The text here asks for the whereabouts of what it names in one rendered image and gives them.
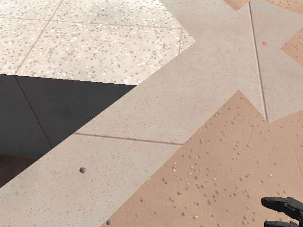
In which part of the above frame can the robot right hand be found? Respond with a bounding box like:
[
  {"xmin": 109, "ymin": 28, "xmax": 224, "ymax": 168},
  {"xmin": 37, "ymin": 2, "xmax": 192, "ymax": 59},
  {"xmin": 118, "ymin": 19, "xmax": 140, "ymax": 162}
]
[{"xmin": 261, "ymin": 197, "xmax": 303, "ymax": 227}]

